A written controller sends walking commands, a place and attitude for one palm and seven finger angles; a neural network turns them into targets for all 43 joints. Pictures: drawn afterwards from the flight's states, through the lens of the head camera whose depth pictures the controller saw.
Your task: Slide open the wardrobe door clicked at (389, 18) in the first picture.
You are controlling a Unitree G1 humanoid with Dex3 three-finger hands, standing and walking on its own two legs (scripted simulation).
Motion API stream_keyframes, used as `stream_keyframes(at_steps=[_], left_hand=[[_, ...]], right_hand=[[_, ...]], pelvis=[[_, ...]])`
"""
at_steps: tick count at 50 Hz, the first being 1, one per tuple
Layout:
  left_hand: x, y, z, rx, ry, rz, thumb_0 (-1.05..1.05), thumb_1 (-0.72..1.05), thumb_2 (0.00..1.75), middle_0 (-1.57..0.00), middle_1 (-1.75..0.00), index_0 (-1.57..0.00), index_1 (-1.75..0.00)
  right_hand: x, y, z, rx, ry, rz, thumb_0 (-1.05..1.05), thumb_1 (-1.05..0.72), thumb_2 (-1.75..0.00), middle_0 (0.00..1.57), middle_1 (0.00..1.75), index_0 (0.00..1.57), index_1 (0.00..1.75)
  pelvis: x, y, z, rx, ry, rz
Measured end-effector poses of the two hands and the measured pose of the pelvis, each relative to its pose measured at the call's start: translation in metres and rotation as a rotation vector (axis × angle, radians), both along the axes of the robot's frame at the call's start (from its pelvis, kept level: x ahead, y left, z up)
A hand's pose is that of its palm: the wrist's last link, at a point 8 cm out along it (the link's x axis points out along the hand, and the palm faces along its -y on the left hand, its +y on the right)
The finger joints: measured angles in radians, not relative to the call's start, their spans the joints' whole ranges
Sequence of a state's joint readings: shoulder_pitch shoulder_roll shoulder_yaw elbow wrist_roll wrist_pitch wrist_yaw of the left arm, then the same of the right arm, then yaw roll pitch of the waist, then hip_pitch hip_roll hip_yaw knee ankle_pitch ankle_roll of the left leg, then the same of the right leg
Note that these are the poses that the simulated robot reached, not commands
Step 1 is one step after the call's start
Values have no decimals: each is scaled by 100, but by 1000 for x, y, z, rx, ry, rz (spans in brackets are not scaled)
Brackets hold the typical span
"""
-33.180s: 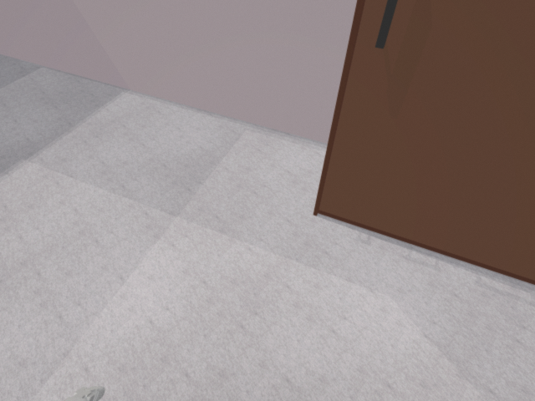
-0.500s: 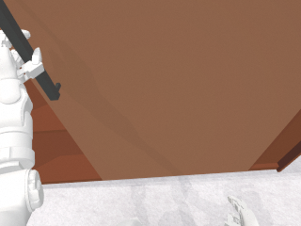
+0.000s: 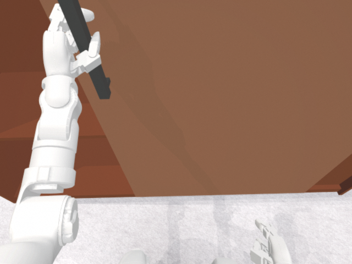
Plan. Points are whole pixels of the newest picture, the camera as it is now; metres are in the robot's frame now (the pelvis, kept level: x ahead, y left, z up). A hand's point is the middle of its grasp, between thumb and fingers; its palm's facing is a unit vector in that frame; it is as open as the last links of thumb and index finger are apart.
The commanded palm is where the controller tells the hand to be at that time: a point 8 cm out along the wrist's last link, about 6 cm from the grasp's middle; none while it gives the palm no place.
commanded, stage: stop walking and hold the door there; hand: left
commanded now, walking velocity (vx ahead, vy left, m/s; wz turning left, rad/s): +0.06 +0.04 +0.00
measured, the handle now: (85, 32) +0.49 +0.18 +0.26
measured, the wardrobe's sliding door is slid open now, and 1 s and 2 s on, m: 0.70 0.70 0.70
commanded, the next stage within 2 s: loosen the grip on the handle in 0.72 s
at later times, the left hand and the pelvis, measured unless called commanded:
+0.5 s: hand (95, 52) +0.44 +0.15 +0.25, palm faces +0.13 -0.99 -0.08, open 6.1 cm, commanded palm +0.42 +0.20 +0.22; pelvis -0.01 +0.01 +0.02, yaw -1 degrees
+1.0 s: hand (89, 44) +0.45 +0.16 +0.26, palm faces +0.15 -0.98 -0.08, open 7.4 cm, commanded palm +0.42 +0.20 +0.24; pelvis -0.02 +0.01 +0.03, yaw -2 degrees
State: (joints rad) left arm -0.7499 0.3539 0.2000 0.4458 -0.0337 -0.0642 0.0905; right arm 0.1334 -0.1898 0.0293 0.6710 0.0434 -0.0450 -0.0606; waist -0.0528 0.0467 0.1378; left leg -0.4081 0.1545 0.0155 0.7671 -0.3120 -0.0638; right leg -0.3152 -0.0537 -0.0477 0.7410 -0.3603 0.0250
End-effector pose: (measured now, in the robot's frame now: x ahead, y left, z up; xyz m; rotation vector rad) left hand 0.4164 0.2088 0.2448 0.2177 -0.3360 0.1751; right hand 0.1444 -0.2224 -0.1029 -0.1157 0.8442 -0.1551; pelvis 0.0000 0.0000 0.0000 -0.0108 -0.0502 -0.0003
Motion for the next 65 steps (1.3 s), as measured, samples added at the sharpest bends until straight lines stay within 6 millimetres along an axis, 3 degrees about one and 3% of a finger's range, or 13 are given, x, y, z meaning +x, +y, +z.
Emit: stream_keyframes(at_steps=[4, 9, 16, 20, 24, 31, 41, 44, 49, 59, 65], left_hand=[[1, 0, 1, -35, 18, -51, -9, 68, 77, -41, -142, -28, -134], [1, -2, 0, -90, 20, -80, -6, 70, 79, -44, -141, -27, -136], [-1, -4, 1, -64, 36, -40, -6, 72, 79, -45, -140, -25, -136], [-1, -3, 2, -72, 48, -49, -5, 71, 77, -45, -140, -27, -136], [-1, -3, 2, -110, 56, -68, -3, 72, 78, -45, -140, -27, -136], [-2, -5, 3, -113, 75, -55, -2, 74, 78, -45, -140, -25, -136], [-3, -3, 5, -99, 96, -53, -2, 72, 76, -45, -140, -28, -137], [6, 1, 11, -47, 137, -64, -3, 63, 76, -47, -140, -30, -138], [7, 6, 16, -140, 177, -43, 0, 46, 70, -57, -141, -37, -139], [4, -3, 10, -109, 117, -14, 0, -22, 36, -49, -137, -40, -137], [5, -4, 10, -83, 115, -6, -1, -45, 25, -50, -132, -34, -130]], right_hand=[[0, 19, 4, -14, 18, 44, 1, -90, -90, 21, 30, 21, 30], [-7, 21, 16, -33, 33, 42, 1, -90, -90, 21, 30, 21, 30], [-21, -9, 19, -56, 29, 4, 1, -90, -90, 21, 30, 21, 30], [-35, -31, 22, -131, 52, -38, 1, -90, -90, 21, 30, 21, 30], [-50, -40, 28, -180, 86, -67, 1, -91, -90, 20, 30, 20, 30], [-61, -32, 27, -151, 107, -69, 1, -91, -90, 20, 30, 20, 30], [-56, -14, 22, -106, 100, -73, 1, -90, -90, 20, 30, 21, 30], [-56, -8, 26, -91, 57, -58, 1, -90, -90, 20, 30, 21, 30], [-69, -8, 40, -91, 0, -17, 1, -90, -90, 21, 30, 21, 30], [-126, -33, 35, -112, 110, -77, 1, -90, -90, 20, 30, 21, 30], [-150, -40, 29, -119, 202, -104, 1, -90, -90, 20, 30, 20, 30]], pelvis=[[1, 11, 4, -3, 10, 16], [-2, 13, 11, 2, 27, -27], [-10, 4, 13, -24, 31, -24], [-13, 7, 13, -18, 32, -4], [-15, 12, 15, -1, 29, -17], [-15, 12, 20, -8, 47, -35], [-8, 16, 22, -2, 51, -36], [-10, 16, 22, 11, 39, -33], [-15, 11, 25, 10, 46, -28], [-24, 10, 26, 8, 56, -34], [-24, 10, 27, 5, 58, -28]])
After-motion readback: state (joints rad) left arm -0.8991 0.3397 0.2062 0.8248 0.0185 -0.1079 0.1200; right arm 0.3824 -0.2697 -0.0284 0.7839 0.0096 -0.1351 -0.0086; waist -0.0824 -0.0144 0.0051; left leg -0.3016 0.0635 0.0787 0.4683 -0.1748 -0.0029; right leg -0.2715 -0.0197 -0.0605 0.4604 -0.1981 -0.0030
